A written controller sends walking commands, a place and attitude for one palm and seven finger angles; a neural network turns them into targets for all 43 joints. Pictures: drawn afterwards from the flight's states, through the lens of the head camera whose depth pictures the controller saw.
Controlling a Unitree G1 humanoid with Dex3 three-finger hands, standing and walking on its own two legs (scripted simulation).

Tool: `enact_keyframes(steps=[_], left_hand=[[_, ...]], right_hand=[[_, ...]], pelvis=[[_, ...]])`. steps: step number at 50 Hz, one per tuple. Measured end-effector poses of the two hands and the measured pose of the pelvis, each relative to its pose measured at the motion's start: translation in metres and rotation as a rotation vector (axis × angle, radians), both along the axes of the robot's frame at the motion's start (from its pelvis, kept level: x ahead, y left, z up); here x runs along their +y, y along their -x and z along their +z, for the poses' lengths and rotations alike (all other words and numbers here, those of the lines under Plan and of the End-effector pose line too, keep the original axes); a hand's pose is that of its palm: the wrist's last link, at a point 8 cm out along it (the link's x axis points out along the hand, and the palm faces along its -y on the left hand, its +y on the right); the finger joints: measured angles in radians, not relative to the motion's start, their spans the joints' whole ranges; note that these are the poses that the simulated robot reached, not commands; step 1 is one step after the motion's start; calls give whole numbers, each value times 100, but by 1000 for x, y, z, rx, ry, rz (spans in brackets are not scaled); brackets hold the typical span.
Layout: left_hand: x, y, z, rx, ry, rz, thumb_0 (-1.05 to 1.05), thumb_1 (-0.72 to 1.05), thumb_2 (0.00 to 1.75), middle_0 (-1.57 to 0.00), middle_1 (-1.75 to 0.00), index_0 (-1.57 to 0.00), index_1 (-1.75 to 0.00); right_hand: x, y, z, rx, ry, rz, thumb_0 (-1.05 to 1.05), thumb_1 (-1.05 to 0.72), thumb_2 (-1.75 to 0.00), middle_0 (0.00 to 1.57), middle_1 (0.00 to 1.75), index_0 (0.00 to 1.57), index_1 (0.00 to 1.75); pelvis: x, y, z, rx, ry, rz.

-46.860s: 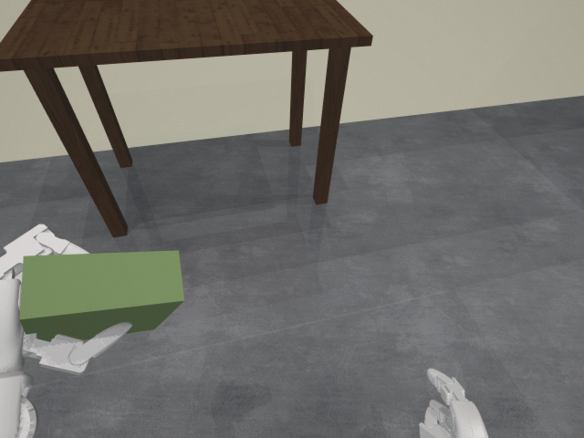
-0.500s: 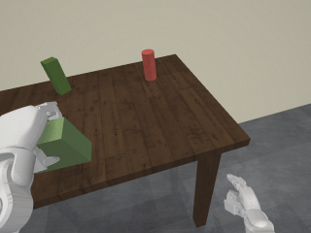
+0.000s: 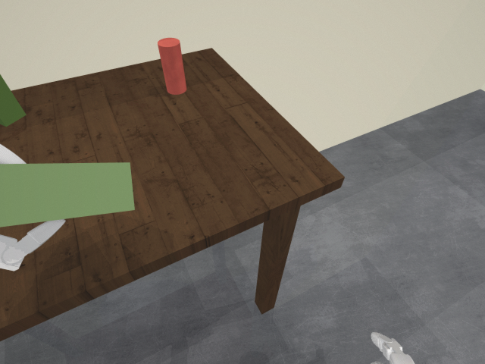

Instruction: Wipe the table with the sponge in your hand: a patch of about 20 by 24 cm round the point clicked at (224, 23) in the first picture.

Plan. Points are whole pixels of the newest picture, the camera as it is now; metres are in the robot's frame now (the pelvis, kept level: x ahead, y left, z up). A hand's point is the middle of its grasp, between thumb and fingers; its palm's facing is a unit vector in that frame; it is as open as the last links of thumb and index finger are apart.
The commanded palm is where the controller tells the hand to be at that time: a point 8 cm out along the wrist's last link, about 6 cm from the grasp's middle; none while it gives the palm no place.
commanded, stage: step back with the hand held close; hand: left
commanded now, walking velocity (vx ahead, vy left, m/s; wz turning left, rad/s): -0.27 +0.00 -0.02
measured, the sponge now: (71, 194) +0.27 +0.20 +0.22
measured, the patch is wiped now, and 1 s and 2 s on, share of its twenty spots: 1.00 1.00 1.00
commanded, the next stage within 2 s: stop stepping back and stand still in 0.86 s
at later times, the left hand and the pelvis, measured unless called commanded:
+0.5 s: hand (29, 250) +0.19 +0.20 +0.24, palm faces +0.37 -0.85 -0.37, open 9.4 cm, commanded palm +0.09 +0.27 +0.27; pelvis -0.06 -0.01 +0.00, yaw +1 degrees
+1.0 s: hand out of the picture +0.04 +0.16 +0.24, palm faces +0.29 -0.82 -0.48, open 9.4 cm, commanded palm -0.03 +0.24 +0.27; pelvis -0.20 -0.03 +0.01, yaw -2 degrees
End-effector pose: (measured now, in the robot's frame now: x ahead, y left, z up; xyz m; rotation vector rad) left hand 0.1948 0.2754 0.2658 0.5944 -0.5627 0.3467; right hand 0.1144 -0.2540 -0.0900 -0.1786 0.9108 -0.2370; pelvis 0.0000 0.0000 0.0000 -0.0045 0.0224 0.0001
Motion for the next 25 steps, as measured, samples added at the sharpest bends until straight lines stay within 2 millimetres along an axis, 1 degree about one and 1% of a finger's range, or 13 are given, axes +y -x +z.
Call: enact_keyframes(steps=[3,6,8,11,14,16,19,22,23,25], left_hand=[[-3,11,-14,42,18,-20,-1,-48,108,-79,-138,-82,-141],[-8,27,-17,38,5,-50,-1,-48,108,-79,-138,-82,-141],[-10,39,-12,4,-23,-55,-1,-49,108,-79,-138,-83,-141],[-7,55,3,-82,-66,-25,-1,-49,108,-80,-138,-83,-141],[-1,65,19,-175,-59,32,-1,-49,108,-80,-138,-83,-140],[2,66,23,-213,-26,66,-1,-49,108,-80,-138,-83,-141],[1,53,16,-187,62,74,-1,-49,109,-79,-139,-83,-141],[-14,40,-2,-92,113,8,-1,-49,109,-79,-139,-82,-141],[-21,39,-9,-52,110,-25,-1,-49,108,-79,-139,-82,-141],[-33,45,-21,28,86,-93,-1,-48,108,-79,-139,-82,-141]], right_hand=[[6,1,3,-28,6,19,1,-91,-90,20,30,20,30],[13,-1,6,-51,19,52,1,-91,-90,20,30,20,30],[19,-3,7,-68,24,77,1,-91,-90,20,30,20,30],[27,-9,8,-102,16,111,1,-91,-90,20,30,20,30],[33,-16,7,-134,-15,133,1,-90,-90,20,30,20,30],[36,-21,5,-153,-42,142,1,-90,-90,20,30,20,30],[35,-23,5,-163,-68,154,1,-90,-90,20,30,20,30],[30,-19,9,-165,-75,139,1,-90,-90,20,30,21,30],[27,-16,11,-165,-73,127,1,-90,-90,20,30,21,30],[20,-7,18,-162,-60,100,1,-90,-90,20,30,21,30]], pelvis=[[2,10,-2,6,5,0],[5,18,-3,10,5,3],[6,23,-5,10,4,5],[6,27,-6,1,4,12],[3,26,-7,4,-2,16],[-2,26,-7,15,-12,1],[-8,38,-5,12,10,-1],[-11,52,-3,7,16,12],[-12,56,-2,10,13,13],[-11,63,0,24,4,11]])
